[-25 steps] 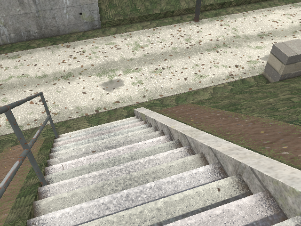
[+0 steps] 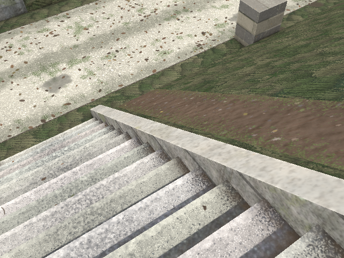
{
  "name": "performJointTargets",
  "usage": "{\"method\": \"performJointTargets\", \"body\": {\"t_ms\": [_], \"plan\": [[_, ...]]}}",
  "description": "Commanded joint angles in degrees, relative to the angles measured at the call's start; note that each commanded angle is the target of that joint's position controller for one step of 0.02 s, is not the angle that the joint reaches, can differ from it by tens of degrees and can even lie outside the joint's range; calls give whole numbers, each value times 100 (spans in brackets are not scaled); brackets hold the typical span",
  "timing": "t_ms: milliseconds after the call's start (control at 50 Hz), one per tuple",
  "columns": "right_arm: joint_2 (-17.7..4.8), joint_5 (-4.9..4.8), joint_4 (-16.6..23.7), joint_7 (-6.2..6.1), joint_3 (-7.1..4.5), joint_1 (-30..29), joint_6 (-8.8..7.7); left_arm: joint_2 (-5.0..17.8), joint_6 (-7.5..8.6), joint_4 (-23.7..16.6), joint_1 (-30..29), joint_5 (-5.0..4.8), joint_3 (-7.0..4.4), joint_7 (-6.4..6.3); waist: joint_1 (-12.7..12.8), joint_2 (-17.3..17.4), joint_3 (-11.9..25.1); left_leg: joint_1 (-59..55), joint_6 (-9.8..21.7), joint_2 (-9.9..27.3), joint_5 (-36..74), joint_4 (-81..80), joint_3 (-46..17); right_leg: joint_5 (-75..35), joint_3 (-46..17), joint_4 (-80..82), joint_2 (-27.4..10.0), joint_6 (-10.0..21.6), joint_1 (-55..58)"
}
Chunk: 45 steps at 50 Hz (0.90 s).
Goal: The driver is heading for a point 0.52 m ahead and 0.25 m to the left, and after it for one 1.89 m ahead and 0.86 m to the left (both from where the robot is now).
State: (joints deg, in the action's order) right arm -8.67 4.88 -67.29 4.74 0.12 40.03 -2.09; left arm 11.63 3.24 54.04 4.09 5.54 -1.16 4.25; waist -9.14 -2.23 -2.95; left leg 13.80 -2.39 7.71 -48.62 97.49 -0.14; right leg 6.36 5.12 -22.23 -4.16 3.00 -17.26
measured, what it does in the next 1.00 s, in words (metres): goes down, turning left: left foot 0.19 m lower, then right foot 0.19 m lower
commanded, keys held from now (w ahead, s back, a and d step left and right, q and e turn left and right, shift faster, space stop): w+q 1.00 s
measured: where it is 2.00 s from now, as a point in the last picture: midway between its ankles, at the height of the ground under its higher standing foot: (80, 239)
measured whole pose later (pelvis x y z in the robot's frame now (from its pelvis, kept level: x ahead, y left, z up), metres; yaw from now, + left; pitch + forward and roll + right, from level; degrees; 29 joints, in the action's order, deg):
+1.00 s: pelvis +0.46 +0.16 -0.37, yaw +34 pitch +1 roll +4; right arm -8.0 4.8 -57.6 5.3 2.8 32.4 -5.2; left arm 12.3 5.6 48.8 12.3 5.2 0.2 3.6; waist -4.7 -4.8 3.9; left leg 26.8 3.4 -10.8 -49.4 93.7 -6.5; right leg 4.7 1.9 -19.0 -3.3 4.4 -12.6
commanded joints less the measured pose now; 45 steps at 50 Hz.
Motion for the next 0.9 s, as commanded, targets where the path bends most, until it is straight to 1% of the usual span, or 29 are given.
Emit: {"method": "performJointTargets", "body": {"t_ms": [20,60,80,120,180,200,240,280,300,360,460,500,520,540,560,580,600,620,640,660,680,700,720,740,760,800,820,860,900], "plan": [[-342,-364,1038,179,48,-624,-365,1297,-160,700,2900,-9,-428,80,1573,-156,1747,4448,303,105,442,1461,-366,-3155,-1655,-963,-2447,1636,4233],[-312,-400,880,-123,-4,-504,-439,702,13,603,2288,188,-177,130,814,545,369,3198,441,344,2188,-329,-637,-3718,-1028,-530,-2262,1279,965],[-160,-305,800,-171,4,-291,-363,249,163,546,2189,183,-10,4,511,250,41,2780,600,426,3193,-1135,-853,-3406,-1010,-319,-2120,1064,103],[-172,-23,595,-64,-96,-390,-207,70,325,318,2065,-74,77,-135,545,-87,-313,2430,711,110,4283,-2289,-691,-1980,-497,233,-1766,1248,-826],[-118,58,544,105,-98,-194,-256,305,300,145,1712,160,69,-147,262,34,-81,1869,693,-78,4803,-2401,-547,-1364,-347,-168,-1740,1386,-1436],[-85,153,821,83,-29,-805,-232,-205,349,341,2038,139,217,-283,546,150,-116,2980,722,374,5939,-3757,-1159,-895,-356,-189,-1726,1151,-353],[-244,50,972,30,-56,-1183,-177,-193,383,842,3095,163,266,-401,884,234,-195,3519,600,243,6997,-4664,-1118,-407,-370,-840,-1819,1052,343],[-265,-11,1026,50,-22,-1588,-120,-204,387,817,2969,373,354,-361,879,135,-219,2520,605,197,8134,-5191,-725,528,74,-1162,-1521,705,-461],[-410,18,1108,38,-85,-1843,-66,-228,385,778,2845,349,373,-296,902,70,-418,1970,673,69,7779,-5194,-384,1074,169,-1008,-1488,641,-1021],[-451,83,1418,-82,-122,-2618,43,35,412,971,3249,252,286,-236,1226,63,-965,1854,709,28,6932,-5963,-141,1951,-23,-1215,-1817,535,-683],[-362,151,1662,-170,-53,-3951,-8,343,87,1090,3570,116,22,-585,1783,-11,-1082,1706,736,-55,6024,-7489,105,1697,-320,-1911,-2041,315,397],[-571,137,1315,-191,-205,-3185,-131,515,19,1065,3558,352,-74,-570,1459,134,-640,267,706,-370,6311,-7011,491,1009,202,-2919,-1825,113,-13],[-960,78,776,-194,-375,-2214,-144,576,-28,1048,2971,236,-97,-494,929,483,-483,207,791,-59,6548,-8636,163,1182,282,-4120,-1720,-132,467],[-1388,26,159,-163,-632,-860,-249,658,-150,1156,2930,253,-96,-275,349,660,-10,-1998,787,-440,7342,-9131,785,859,606,-5538,-1244,-225,-393],[-2142,116,-297,-123,-874,428,-323,250,-205,1336,3757,296,-62,50,306,1691,1193,-4902,1353,-48,10058,-6950,197,3625,816,-7769,-292,-563,-2217],[-2540,75,-556,-158,-989,1395,-393,119,-77,953,3372,-61,-67,302,-52,1523,2158,-6012,1850,506,10972,-5970,-659,4182,508,-9367,79,-524,-3244],[-2302,178,-786,-195,-996,1722,-448,176,105,407,2157,-257,-126,275,-458,1225,1729,-5798,2008,796,10251,-6228,-1124,4420,315,-9708,64,-443,-4340],[-1948,-2,-498,-143,-888,1093,-491,255,281,-305,862,-412,-115,92,-534,1179,990,-4989,2202,1099,7535,-6785,-1730,4425,2,-9369,-107,-352,-5404],[-1092,-104,-298,-2,-579,335,-419,354,367,-416,722,-465,-155,-75,-80,849,408,-3830,2316,1467,5437,-7035,-2543,3745,-696,-8725,-367,-145,-5826],[-712,16,-179,106,-388,-258,-321,337,387,-178,1269,-360,-126,-192,428,246,22,-2165,2307,1482,4851,-6989,-2595,3039,-1087,-8223,-568,30,-5266],[-387,150,-17,66,-198,-859,-336,-237,323,-149,1533,-183,54,-308,968,-167,-310,-807,2203,1384,5441,-6891,-2235,1822,-1517,-7219,-829,187,-4775],[-234,121,315,-44,-48,-1559,-410,-290,287,-54,1568,4,101,-329,1110,-414,-502,776,2012,773,4813,-7093,-1547,596,-1379,-5704,-834,277,-3678],[-160,-125,717,-138,44,-2124,-499,-237,224,99,1702,28,61,-275,1180,-120,-585,2470,1901,131,4419,-7340,-758,-938,-859,-4084,-542,257,-2027],[-487,-129,796,-137,41,-2182,-550,-103,160,25,1600,32,32,-195,1230,617,-419,3350,1889,-241,4204,-7171,-639,-1210,-415,-4179,-214,128,-1006],[-609,70,762,-151,82,-1889,-584,-104,183,52,1913,56,134,-20,1357,894,-171,3939,1873,-262,4390,-6676,-756,-1598,-172,-5160,-46,-42,-266],[-223,77,405,-307,236,-813,-684,153,172,-309,1144,156,172,28,777,269,-307,2475,1810,-261,3420,-5594,-1504,-2887,-1046,-3597,-343,-159,-2144],[-275,65,780,-446,228,-1137,-690,237,224,-338,1104,62,249,-16,701,-16,-5,3135,1430,-852,2547,-5043,-957,-4480,-842,-1965,-164,-188,-864],[-944,225,1123,-377,128,-1675,-593,226,109,-516,1272,-75,218,-82,1144,487,-22,4694,1568,-853,1744,-5015,-1359,-3297,-158,-2598,236,-501,1199],[-969,51,1272,-292,116,-1106,-553,458,17,-715,1186,5,163,-130,1051,328,-289,3153,1679,-605,1720,-4269,-2332,-1546,-494,-894,152,-397,673]]}}
Keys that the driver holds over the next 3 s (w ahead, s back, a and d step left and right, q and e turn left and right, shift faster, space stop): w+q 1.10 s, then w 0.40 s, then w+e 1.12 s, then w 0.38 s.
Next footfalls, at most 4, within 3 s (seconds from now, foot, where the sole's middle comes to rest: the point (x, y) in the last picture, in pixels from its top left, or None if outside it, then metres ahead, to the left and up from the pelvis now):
0.54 left None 0.28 0.22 -0.97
0.96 right None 0.56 0.12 -1.16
1.58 left None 0.69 0.50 -1.35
2.06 right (87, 223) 1.00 0.45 -1.54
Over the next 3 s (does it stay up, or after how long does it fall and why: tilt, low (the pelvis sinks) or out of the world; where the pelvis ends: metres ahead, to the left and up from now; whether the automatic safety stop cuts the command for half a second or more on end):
stays up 1.31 0.66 -1.07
